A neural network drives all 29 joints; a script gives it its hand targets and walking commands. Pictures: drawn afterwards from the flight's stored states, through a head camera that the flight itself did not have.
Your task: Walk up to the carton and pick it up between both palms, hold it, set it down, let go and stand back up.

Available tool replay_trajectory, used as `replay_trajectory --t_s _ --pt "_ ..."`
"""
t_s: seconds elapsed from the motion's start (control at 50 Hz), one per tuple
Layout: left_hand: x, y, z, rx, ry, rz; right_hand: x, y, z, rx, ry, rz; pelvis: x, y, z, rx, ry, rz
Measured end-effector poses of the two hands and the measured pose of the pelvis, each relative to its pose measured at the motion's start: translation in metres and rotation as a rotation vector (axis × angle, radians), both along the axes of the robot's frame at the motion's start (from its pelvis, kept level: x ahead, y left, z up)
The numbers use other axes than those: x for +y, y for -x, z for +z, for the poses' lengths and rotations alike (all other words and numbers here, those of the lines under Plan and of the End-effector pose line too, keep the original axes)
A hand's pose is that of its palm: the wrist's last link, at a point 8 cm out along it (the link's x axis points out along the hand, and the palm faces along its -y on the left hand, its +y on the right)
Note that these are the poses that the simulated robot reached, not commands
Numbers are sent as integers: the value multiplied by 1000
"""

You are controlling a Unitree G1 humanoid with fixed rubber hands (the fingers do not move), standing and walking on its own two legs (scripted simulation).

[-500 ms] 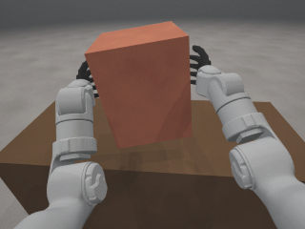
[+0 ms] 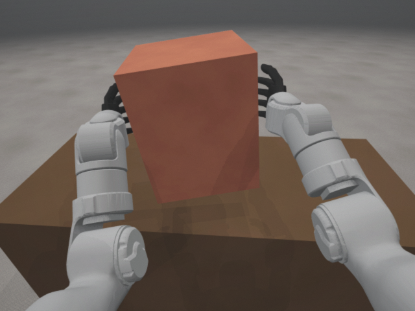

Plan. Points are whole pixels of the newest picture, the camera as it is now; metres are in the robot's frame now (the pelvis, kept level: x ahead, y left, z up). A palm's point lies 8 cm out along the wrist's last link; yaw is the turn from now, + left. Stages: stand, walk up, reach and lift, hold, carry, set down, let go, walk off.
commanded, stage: hold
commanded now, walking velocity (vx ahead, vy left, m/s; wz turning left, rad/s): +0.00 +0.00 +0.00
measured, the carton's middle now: (195, 114) +0.42 +0.01 +0.27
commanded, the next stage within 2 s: none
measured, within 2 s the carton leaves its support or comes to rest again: neither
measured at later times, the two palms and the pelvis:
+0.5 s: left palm (112, 120) +0.36 +0.16 +0.29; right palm (275, 101) +0.37 -0.13 +0.31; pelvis +0.00 +0.00 +0.00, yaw +0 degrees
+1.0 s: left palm (111, 120) +0.36 +0.16 +0.29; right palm (274, 102) +0.37 -0.13 +0.30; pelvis +0.00 +0.00 +0.00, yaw +0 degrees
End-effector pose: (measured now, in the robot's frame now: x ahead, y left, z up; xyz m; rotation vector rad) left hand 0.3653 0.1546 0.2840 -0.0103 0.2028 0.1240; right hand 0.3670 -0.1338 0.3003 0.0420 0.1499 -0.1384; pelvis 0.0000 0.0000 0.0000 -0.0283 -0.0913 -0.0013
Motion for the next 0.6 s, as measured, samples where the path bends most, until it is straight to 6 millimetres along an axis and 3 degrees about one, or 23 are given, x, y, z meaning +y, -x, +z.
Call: replay_trajectory --t_s 0.6 --pt "0 1 3 -6 -2 1 1 1 4 2 2 -1 1 1 0 -1 0 -1"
